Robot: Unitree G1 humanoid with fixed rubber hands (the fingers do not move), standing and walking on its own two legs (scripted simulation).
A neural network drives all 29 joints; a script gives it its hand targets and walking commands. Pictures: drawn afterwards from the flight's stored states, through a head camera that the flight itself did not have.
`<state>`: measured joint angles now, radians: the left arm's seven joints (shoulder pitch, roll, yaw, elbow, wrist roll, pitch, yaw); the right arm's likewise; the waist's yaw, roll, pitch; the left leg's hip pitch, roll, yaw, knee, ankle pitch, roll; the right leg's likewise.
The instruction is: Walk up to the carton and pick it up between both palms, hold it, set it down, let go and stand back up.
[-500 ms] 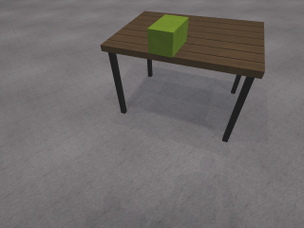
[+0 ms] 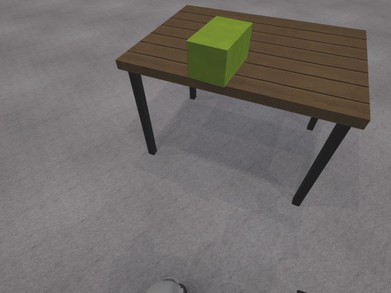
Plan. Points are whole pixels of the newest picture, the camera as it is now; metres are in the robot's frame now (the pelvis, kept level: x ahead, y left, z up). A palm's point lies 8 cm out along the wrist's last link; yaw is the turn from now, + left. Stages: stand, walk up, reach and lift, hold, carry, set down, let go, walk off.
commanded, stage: walk up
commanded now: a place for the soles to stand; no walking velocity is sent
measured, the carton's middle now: (220, 50) +1.02 +0.01 +0.00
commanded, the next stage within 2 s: none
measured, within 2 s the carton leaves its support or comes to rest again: neither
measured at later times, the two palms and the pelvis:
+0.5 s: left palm (139, 199) +0.37 +0.21 -0.11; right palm out of the picture +0.13 -0.24 -0.12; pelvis +0.25 -0.01 +0.00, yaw -4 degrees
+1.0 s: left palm (123, 192) +0.39 +0.26 -0.11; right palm (285, 159) +0.55 -0.21 -0.11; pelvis +0.45 +0.02 +0.00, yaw +0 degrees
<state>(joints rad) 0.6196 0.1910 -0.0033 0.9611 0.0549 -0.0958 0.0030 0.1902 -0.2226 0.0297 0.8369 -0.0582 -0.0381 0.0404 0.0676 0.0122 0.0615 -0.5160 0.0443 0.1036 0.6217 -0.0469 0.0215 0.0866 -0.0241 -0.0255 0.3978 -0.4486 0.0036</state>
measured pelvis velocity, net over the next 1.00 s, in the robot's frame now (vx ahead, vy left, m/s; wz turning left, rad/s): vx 0.45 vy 0.02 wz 0.00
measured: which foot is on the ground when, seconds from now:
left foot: up 0.00-0.02, down 0.04-0.54, up 0.56-1.00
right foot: down 0.00-0.06, up 0.08-0.52, down 0.54-1.00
